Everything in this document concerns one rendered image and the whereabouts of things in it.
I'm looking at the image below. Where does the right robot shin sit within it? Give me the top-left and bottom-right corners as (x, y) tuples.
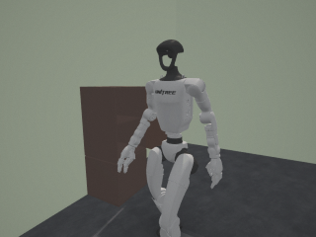
(153, 187), (163, 213)

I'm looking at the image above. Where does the cupboard door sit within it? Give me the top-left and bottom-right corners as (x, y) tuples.
(145, 89), (168, 150)

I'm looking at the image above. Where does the robot right forearm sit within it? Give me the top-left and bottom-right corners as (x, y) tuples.
(128, 115), (150, 148)

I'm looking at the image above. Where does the left robot hand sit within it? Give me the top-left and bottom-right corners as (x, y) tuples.
(205, 158), (223, 189)

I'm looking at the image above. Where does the left robot upper arm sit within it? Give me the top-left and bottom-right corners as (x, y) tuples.
(184, 78), (213, 124)

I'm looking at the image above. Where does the robot left forearm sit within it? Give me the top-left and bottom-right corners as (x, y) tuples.
(204, 112), (220, 159)

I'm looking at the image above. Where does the right robot upper arm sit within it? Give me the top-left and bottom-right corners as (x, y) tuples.
(143, 79), (158, 121)

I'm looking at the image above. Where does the robot head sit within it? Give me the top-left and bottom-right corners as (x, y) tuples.
(156, 39), (187, 81)

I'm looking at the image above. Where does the right robot hand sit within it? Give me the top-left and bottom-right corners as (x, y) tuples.
(118, 144), (135, 173)

